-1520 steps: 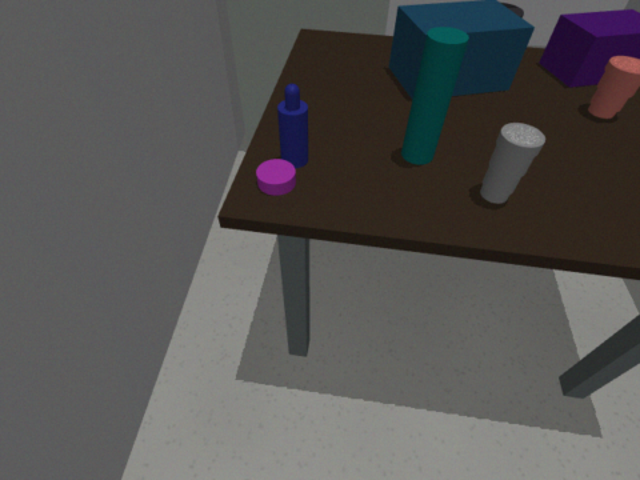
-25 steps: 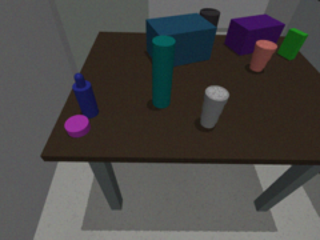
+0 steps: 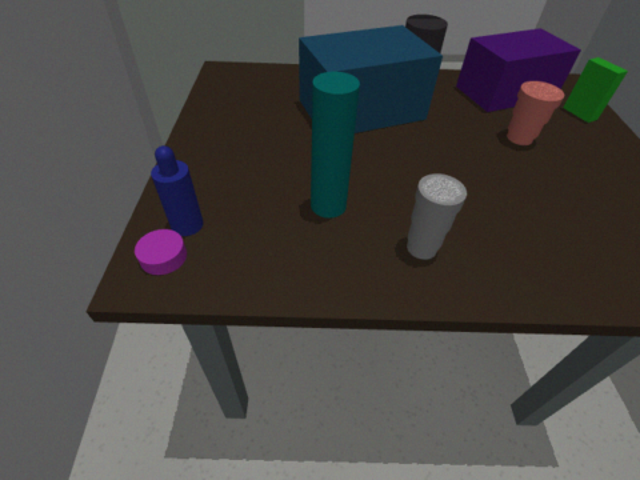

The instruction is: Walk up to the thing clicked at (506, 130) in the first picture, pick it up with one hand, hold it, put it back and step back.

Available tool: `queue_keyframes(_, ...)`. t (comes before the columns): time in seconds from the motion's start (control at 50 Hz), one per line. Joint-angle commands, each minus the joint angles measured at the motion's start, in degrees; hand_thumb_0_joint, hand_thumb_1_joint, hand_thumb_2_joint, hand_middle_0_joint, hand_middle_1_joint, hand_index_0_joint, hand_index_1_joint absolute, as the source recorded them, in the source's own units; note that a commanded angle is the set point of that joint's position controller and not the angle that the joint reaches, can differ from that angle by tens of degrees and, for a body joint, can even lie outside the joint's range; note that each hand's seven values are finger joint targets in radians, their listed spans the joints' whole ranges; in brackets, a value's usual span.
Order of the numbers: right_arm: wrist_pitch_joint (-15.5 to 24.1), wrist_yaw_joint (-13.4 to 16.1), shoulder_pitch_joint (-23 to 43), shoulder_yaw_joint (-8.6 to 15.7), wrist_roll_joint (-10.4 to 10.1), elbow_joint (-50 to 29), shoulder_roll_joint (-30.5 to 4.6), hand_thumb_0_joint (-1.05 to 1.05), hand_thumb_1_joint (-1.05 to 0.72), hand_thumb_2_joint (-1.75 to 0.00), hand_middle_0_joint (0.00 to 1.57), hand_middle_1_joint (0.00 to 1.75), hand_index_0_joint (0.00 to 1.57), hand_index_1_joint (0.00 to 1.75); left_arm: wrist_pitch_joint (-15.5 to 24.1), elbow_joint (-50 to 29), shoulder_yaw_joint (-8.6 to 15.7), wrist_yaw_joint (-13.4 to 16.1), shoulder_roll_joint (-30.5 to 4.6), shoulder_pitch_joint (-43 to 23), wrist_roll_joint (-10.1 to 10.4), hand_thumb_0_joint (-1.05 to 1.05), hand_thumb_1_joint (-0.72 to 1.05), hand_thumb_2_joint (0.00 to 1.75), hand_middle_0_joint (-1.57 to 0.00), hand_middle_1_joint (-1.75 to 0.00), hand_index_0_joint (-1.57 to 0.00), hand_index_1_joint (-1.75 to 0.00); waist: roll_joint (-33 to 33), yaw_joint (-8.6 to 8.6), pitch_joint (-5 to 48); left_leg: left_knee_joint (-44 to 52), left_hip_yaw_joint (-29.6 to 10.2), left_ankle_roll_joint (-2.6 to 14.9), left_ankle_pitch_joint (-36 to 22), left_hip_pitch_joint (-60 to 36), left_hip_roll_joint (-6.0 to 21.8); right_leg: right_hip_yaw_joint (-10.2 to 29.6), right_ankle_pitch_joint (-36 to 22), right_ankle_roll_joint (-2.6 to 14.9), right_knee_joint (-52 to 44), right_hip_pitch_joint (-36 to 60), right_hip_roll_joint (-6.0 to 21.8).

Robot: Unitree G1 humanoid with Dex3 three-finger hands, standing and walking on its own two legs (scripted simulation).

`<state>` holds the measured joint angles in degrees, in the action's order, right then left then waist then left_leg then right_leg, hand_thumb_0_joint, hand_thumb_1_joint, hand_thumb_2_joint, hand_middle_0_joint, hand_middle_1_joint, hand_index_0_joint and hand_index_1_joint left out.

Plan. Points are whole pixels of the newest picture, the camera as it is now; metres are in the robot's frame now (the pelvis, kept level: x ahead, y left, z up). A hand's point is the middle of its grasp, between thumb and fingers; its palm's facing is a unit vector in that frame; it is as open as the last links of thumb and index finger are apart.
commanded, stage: home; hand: right
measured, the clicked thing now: (431, 220) +0.51 -0.17 +0.02
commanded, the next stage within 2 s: stand in 0.78 s
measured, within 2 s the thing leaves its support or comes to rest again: neither
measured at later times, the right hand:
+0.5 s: hand out of the picture +0.07 -0.25 -0.16, palm faces -0.04 +0.93 -0.35, open 17.1 cm
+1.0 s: hand out of the picture +0.07 -0.25 -0.16, palm faces -0.04 +0.94 -0.35, open 16.5 cm
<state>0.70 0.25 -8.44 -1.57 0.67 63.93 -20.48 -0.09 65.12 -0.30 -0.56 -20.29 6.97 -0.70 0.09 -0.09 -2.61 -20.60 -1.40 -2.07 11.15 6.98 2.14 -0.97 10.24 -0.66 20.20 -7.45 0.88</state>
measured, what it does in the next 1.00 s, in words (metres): stands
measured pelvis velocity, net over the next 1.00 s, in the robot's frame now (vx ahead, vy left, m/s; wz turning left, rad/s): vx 0.00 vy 0.00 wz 0.01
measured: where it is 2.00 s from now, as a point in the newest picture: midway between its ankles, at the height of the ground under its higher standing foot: outside the picture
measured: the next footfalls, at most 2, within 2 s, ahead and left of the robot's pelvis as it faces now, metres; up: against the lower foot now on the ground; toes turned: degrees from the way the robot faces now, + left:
none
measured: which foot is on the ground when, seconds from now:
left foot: down 0.00-1.00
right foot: down 0.00-1.00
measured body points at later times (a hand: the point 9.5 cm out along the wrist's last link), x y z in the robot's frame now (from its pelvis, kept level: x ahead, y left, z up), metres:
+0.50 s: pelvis +0.00 +0.00 +0.00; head +0.01 +0.01 +0.45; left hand +0.07 +0.31 -0.13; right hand +0.07 -0.30 -0.13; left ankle +0.00 +0.14 -0.75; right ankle +0.01 -0.13 -0.75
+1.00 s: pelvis +0.00 +0.00 +0.00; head +0.01 +0.00 +0.45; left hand +0.07 +0.31 -0.13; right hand +0.07 -0.30 -0.13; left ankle +0.00 +0.14 -0.75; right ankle +0.01 -0.13 -0.75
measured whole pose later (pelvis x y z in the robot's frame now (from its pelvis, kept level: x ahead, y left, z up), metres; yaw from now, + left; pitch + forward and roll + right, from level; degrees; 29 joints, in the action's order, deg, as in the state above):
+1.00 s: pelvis +0.00 +0.00 +0.00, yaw +0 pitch -3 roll +0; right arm 0.5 0.1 -7.7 -0.9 0.6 64.7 -20.4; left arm -0.2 65.2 0.2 -0.7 -20.1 6.8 -0.6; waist 0.0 0.0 -2.9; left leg -18.7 -1.6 -1.7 10.4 5.8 1.4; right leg -1.2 9.9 -1.1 18.8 -6.4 1.6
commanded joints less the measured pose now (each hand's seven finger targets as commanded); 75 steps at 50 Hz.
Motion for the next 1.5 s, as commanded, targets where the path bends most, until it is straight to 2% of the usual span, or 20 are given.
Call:
queue_keyframes(0.0,1.0,0.8,1.7,2.5,0.0,-3.0,-12.3,0.0,0.51,-0.07,0.06,0.06,0.06,0.06,1.5,-3.2,2.1,1.1,-12.0,-2.5,-0.1,0.0,0.9,0.9,-0.2,-0.3,-0.2,-0.3,0.8,-0.01,3.5,3.4,-4.0,2.9,-8.0,0.6,4.9,4.7,-6.2,1.44,-3.7,1.5,5.8)
queue_keyframes(0.04,0.8,0.8,1.5,2.5,0.1,-2.9,-12.5,0.0,0.52,-0.07,0.06,0.06,0.06,0.06,1.4,-3.0,2.1,1.0,-11.8,-2.5,-0.1,0.0,0.9,0.9,-0.2,-0.3,-0.2,-0.3,-0.4,0.02,2.6,3.9,-4.0,2.97,-5.5,1.3,4.8,4.8,-3.6,1.23,-4.2,1.2,5.7)
queue_keyframes(0.1,1.0,0.8,2.0,2.7,0.1,-3.0,-12.5,0.0,0.52,-0.07,0.06,0.06,0.06,0.06,1.4,-3.1,2.1,1.0,-11.8,-2.5,0.0,0.0,0.9,0.9,-0.2,-0.3,-0.2,-0.3,-0.2,-0.16,3.9,3.4,-4.2,2.86,-9.1,0.3,5.1,4.7,-6.8,1.61,-3.7,2.3,6.1)
queue_keyframes(0.18,1.1,0.7,2.6,2.7,0.0,-3.0,-12.4,0.0,0.5,-0.08,0.06,0.06,0.06,0.06,1.5,-3.2,2.2,1.0,-11.7,-2.5,0.0,0.0,0.9,0.9,-0.2,-0.3,-0.2,-0.3,-0.4,-0.2,4.4,3.4,-4.0,2.86,-10.5,-0.4,5.2,4.5,-8.4,1.55,-3.5,2.8,6.2)
queue_keyframes(0.26,1.0,0.7,2.7,2.7,0.1,-2.7,-12.2,0.0,0.5,-0.08,0.06,0.06,0.06,0.06,1.2,-3.2,2.3,0.9,-11.8,-2.8,0.0,0.0,0.9,0.9,-0.2,-0.3,-0.2,-0.3,-0.9,-0.09,2.4,5.1,-4.0,2.63,-4.7,0.7,4.8,4.5,-2.5,1.38,-4.6,0.8,5.8)
queue_keyframes(0.32,0.9,0.7,2.8,3.1,0.2,-2.6,-12.6,0.0,0.49,-0.09,0.06,0.06,0.06,0.06,1.1,-3.2,2.4,0.9,-11.8,-2.7,-0.1,0.0,0.9,0.9,-0.2,-0.3,-0.2,-0.3,-0.3,-0.2,2.4,5.3,-4.1,2.83,-3.1,0.6,4.8,4.7,-1.0,1.62,-4.8,0.6,5.9)
queue_keyframes(0.38,1.1,0.6,2.8,3.1,0.1,-2.9,-12.5,0.0,0.5,-0.08,0.06,0.06,0.06,0.06,1.5,-3.4,2.5,1.0,-11.8,-3.0,0.0,0.0,0.9,0.9,-0.2,-0.3,-0.2,-0.3,0.2,-0.09,4.9,4.0,-4.0,3.01,-10.0,-0.2,5.2,4.7,-8.0,1.64,-3.7,3.5,6.5)
queue_keyframes(0.56,1.0,0.6,2.7,3.0,0.1,-2.6,-12.3,0.0,0.49,-0.09,0.06,0.06,0.06,0.06,1.3,-3.2,2.4,1.0,-11.7,-2.5,0.0,0.0,0.9,0.9,-0.2,-0.3,-0.2,-0.3,-0.9,-0.06,3.2,4.8,-4.0,2.82,-7.1,-0.1,4.9,4.3,-4.9,1.51,-4.5,1.8,6.2)
queue_keyframes(0.64,1.0,0.6,2.7,3.1,0.0,-2.7,-12.3,0.0,0.49,-0.09,0.06,0.06,0.06,0.06,1.5,-3.3,2.5,1.1,-12.2,-2.4,0.0,0.0,0.9,0.9,-0.2,-0.3,-0.2,-0.3,0.4,0.05,4.3,4.2,-4.2,2.97,-9.7,-1.3,5.1,4.4,-7.5,1.67,-4.2,2.4,6.6)
queue_keyframes(0.72,1.0,0.6,2.5,3.1,-0.1,-2.4,-12.7,0.0,0.49,-0.09,0.06,0.06,0.06,0.06,1.4,-3.2,2.5,1.0,-11.8,-2.2,0.2,0.0,0.9,0.9,-0.2,-0.3,-0.2,-0.3,-1.5,-0.02,3.0,4.8,-4.1,2.91,-7.5,0.1,4.9,4.5,-5.6,1.54,-4.6,2.6,6.5)
queue_keyframes(0.82,0.8,0.6,2.6,3.2,0.0,-2.3,-12.3,0.0,0.51,-0.08,0.06,0.06,0.06,0.06,1.3,-3.2,2.6,0.9,-11.9,-2.3,0.1,0.0,0.9,0.9,-0.2,-0.3,-0.2,-0.3,0.0,-0.08,1.9,5.4,-4.3,2.85,-4.7,0.4,4.7,4.5,-1.9,1.68,-5.2,0.9,6.2)
queue_keyframes(0.86,0.9,0.5,2.6,3.1,0.0,-2.5,-12.2,0.0,0.49,-0.09,0.06,0.06,0.06,0.06,1.3,-3.1,2.6,0.9,-12.0,-2.1,0.1,0.0,0.9,0.9,-0.2,-0.3,-0.2,-0.3,-0.1,-0.03,2.6,5.3,-4.3,2.92,-5.6,0.3,4.8,4.5,-3.6,1.86,-4.7,1.8,6.4)
queue_keyframes(0.9,1.0,0.5,2.8,3.2,0.0,-2.5,-12.5,0.0,0.33,-0.25,0.2,0.22,0.2,0.22,1.3,-3.1,2.7,0.8,-11.9,-1.8,0.1,0.0,0.9,0.9,-0.2,-0.3,-0.2,-0.3,-1.0,-0.22,2.5,5.5,-4.3,2.93,-4.9,0.9,4.6,4.4,-3.5,1.81,-4.7,2.1,6.3)
queue_keyframes(0.92,1.1,0.5,2.5,3.1,0.0,-2.5,-12.4,0.0,0.25,-0.33,0.2,0.3,0.2,0.3,1.4,-3.2,2.7,0.8,-11.9,-2.1,0.1,0.0,0.9,0.9,-0.2,-0.3,-0.2,-0.3,-0.5,-0.06,3.0,5.4,-4.3,3.02,-5.9,0.6,4.9,4.6,-4.5,1.79,-4.4,2.7,6.5)
queue_keyframes(1.06,0.9,0.6,2.4,3.0,0.0,-2.5,-12.4,0.0,-0.31,-0.89,0.2,0.3,0.2,0.3,1.3,-3.3,2.8,0.9,-11.9,-2.2,0.1,0.0,0.9,0.9,-0.2,-0.3,-0.2,-0.3,-0.2,-0.13,2.8,5.5,-4.5,2.95,-5.4,0.7,4.8,4.4,-3.6,1.77,-4.6,2.2,6.4)
queue_keyframes(1.2,1.0,0.6,2.5,3.0,-0.1,-2.7,-12.3,0.0,-0.87,-0.9,0.2,0.3,0.2,0.3,1.5,-3.4,2.7,1.0,-11.9,-2.0,0.2,0.0,0.9,0.9,-0.2,-0.3,-0.2,-0.3,-0.2,-0.09,4.4,4.3,-4.4,3.03,-10.0,-0.5,5.1,4.1,-8.2,1.82,-3.9,3.5,6.8)
queue_keyframes(1.28,0.9,0.5,2.2,2.9,-0.1,-2.4,-12.2,0.0,-0.9,-0.9,0.2,0.3,0.2,0.3,1.4,-3.2,2.8,0.9,-11.9,-1.8,0.3,0.0,0.9,0.9,-0.2,-0.3,-0.2,-0.3,-0.6,-0.02,2.5,5.0,-4.2,2.82,-6.8,0.6,4.6,4.3,-5.8,1.67,-4.5,2.5,6.7)
queue_keyframes(1.4,0.8,0.4,2.7,3.0,-0.1,-2.7,-12.1,0.0,-0.9,-0.9,0.2,0.3,0.2,0.3,1.5,-3.4,2.8,1.0,-12.0,-2.0,0.1,0.0,0.9,0.9,-0.2,-0.3,-0.2,-0.3,0.1,0.01,2.9,4.9,-4.6,2.86,-7.0,-0.3,4.9,4.1,-4.5,1.64,-4.8,1.8,6.5)
queue_keyframes(1.44,0.8,0.5,2.5,3.1,-0.1,-2.8,-12.2,0.0,-0.9,-0.9,0.2,0.3,0.2,0.3,1.6,-3.5,2.8,1.0,-11.7,-2.0,0.1,0.0,0.9,0.9,-0.2,-0.3,-0.2,-0.3,-0.1,0.07,3.7,4.4,-4.5,2.96,-8.8,-0.4,4.9,4.1,-7.2,1.65,-4.5,3.0,6.8)
queue_keyframes(1.48,0.8,0.5,2.4,3.1,-0.1,-2.7,-12.2,0.0,-0.9,-0.9,0.2,0.3,0.2,0.3,1.6,-3.5,2.8,1.0,-12.0,-2.0,0.2,0.0,0.9,0.9,-0.2,-0.3,-0.2,-0.3,-0.1,0.2,3.1,4.7,-4.4,2.83,-7.5,-0.1,4.7,4.2,-5.5,1.56,-4.9,2.5,6.6)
